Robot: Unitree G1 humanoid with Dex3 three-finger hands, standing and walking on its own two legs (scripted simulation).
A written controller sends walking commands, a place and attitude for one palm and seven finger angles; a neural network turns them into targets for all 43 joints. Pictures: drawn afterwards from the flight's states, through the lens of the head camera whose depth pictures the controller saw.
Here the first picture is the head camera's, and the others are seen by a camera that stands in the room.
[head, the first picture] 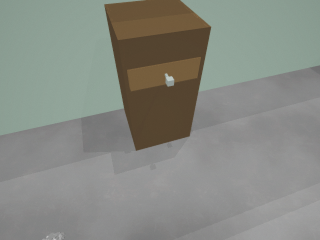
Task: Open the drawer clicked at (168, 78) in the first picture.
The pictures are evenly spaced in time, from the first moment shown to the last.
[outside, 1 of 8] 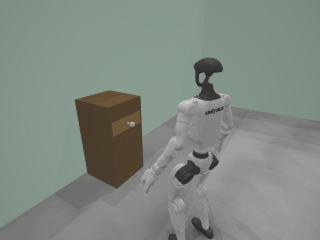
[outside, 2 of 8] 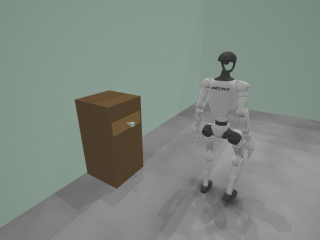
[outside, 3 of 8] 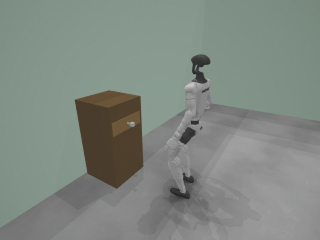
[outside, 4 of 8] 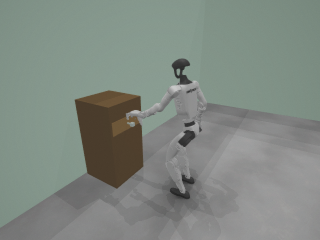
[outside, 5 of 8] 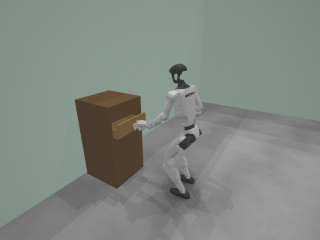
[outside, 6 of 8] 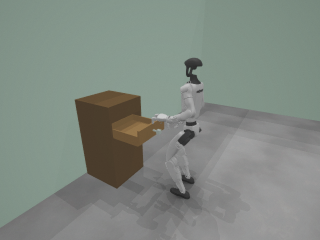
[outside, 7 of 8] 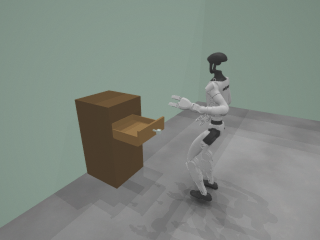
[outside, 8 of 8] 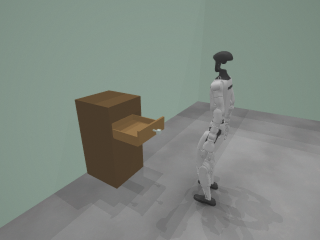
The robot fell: no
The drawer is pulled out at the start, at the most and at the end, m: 0.00 0.30 0.30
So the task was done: yes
